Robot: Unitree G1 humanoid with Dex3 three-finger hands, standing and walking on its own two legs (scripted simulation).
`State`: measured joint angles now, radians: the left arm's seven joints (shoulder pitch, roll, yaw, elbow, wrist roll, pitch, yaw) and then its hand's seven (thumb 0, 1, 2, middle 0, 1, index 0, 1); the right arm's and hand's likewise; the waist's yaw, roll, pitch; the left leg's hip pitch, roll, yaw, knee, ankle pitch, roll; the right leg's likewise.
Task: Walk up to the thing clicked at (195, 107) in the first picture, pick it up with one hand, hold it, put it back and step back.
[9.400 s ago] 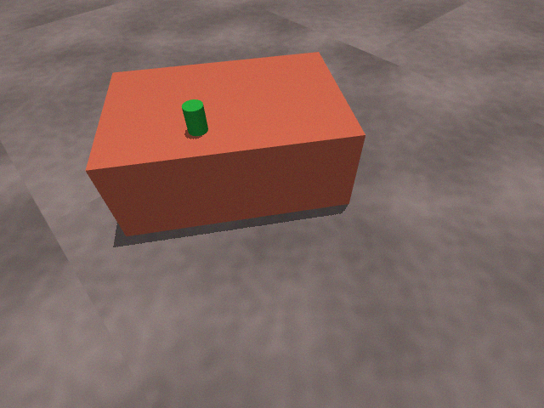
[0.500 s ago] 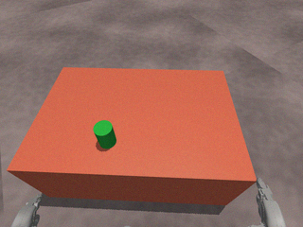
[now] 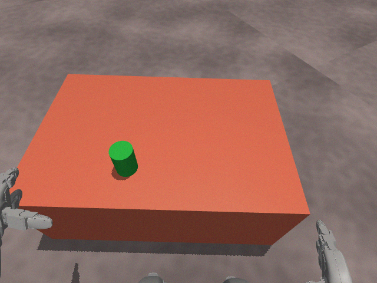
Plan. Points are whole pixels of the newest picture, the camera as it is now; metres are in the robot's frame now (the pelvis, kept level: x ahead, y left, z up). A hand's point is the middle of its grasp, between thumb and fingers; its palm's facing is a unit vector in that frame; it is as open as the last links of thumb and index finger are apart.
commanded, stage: go down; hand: left
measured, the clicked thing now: (124, 159) +0.56 +0.22 -0.24
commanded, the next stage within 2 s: approach in 1.12 s
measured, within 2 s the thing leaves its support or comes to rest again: neither
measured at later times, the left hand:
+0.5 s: hand (14, 163) +0.37 +0.38 +0.04, palm faces +0.21 -0.97 -0.11, open 17.4 cm
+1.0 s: hand (9, 143) +0.41 +0.40 +0.06, palm faces +0.23 -0.97 -0.06, open 17.5 cm
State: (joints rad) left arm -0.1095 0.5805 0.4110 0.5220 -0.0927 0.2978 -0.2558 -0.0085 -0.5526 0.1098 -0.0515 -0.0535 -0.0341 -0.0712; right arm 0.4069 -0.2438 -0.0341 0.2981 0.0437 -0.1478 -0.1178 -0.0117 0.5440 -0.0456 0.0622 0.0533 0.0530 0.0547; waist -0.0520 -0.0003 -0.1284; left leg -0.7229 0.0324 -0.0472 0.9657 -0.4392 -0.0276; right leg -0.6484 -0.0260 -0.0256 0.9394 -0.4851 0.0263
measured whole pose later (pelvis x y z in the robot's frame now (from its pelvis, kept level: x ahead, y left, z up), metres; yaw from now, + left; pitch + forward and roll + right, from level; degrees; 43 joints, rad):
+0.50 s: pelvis +0.00 +0.01 +0.00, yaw -1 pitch +15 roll -3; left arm -0.47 0.77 0.59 1.04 -0.09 -0.09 -0.45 -0.01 -0.52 0.09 -0.04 -0.04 -0.03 -0.05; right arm 0.34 -0.26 0.00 0.32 0.01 -0.18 -0.07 -0.01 0.54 -0.05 0.06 0.05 0.05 0.05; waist -0.09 -0.03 -0.11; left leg -0.81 0.05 -0.04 0.99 -0.43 -0.02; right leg -0.73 -0.01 -0.02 0.93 -0.46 0.04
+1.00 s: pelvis +0.00 +0.02 -0.01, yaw -2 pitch +19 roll -4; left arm -0.59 0.88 0.67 1.16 -0.09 -0.16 -0.49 -0.01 -0.53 0.09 -0.04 -0.04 -0.03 -0.05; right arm 0.34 -0.26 0.03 0.29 0.00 -0.15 -0.05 -0.01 0.53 -0.05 0.06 0.05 0.05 0.05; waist -0.14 -0.02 -0.14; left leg -0.91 0.06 -0.04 1.04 -0.46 -0.01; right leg -0.81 0.00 -0.02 0.95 -0.47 0.05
